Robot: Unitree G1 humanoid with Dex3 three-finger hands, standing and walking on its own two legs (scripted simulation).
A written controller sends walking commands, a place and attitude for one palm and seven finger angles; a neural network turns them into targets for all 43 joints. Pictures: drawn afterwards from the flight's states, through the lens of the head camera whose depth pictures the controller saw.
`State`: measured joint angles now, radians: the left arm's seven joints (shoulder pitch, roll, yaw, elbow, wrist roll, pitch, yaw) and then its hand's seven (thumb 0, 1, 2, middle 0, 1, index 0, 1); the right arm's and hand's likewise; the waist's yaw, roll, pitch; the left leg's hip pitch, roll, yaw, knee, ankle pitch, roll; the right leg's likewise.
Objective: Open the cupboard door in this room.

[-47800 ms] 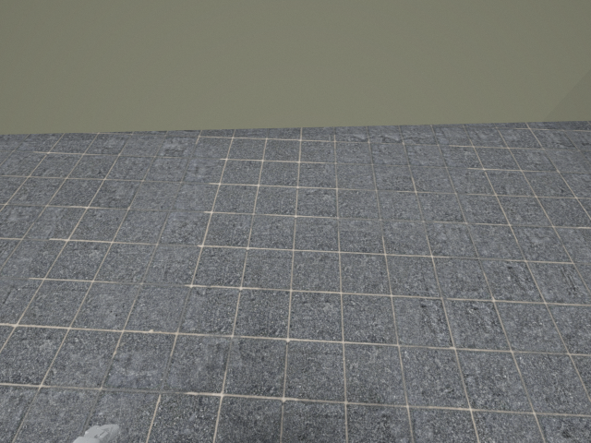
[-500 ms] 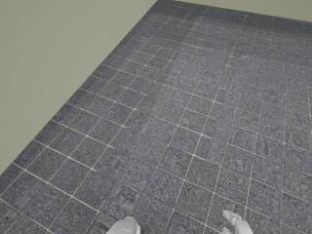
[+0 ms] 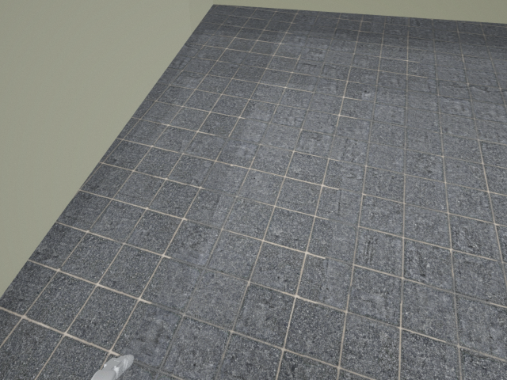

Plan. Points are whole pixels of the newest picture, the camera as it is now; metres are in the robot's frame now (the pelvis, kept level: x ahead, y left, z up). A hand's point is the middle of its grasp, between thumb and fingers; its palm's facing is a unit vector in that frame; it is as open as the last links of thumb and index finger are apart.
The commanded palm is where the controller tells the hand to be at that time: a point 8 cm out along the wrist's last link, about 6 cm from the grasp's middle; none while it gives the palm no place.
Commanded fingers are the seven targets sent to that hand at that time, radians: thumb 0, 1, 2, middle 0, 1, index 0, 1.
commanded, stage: turn to face it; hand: left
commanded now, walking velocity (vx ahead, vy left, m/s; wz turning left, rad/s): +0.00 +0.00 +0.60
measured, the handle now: out of the picture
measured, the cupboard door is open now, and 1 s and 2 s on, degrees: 52 52 52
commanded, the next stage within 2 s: none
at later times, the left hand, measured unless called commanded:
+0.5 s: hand (133, 378) +0.15 +0.23 -0.17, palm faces +0.28 -0.94 -0.22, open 7.3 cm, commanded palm none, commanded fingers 0.00 0.90 0.90 -0.20 -0.30 -0.20 -0.30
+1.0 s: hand out of the picture +0.09 +0.16 -0.16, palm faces +0.56 -0.79 -0.24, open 7.4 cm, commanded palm none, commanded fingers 0.00 0.90 0.90 -0.20 -0.30 -0.20 -0.30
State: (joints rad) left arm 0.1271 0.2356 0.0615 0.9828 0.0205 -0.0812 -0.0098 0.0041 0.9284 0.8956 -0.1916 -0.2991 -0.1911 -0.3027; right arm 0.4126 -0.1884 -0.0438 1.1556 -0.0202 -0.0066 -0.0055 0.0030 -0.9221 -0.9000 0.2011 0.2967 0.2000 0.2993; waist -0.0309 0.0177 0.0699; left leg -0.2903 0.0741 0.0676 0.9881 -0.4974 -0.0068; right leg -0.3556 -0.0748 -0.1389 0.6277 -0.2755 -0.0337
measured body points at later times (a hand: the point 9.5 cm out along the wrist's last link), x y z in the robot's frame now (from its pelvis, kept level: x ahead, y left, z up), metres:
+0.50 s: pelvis +0.12 +0.02 +0.00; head +0.17 +0.04 +0.45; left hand +0.14 +0.28 -0.15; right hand +0.29 -0.21 -0.13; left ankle +0.19 +0.12 -0.73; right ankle +0.12 -0.14 -0.66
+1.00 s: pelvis +0.17 -0.03 +0.00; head +0.23 +0.01 +0.45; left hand +0.06 +0.20 -0.14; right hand +0.40 -0.19 -0.14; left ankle +0.11 +0.08 -0.71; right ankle +0.18 -0.15 -0.73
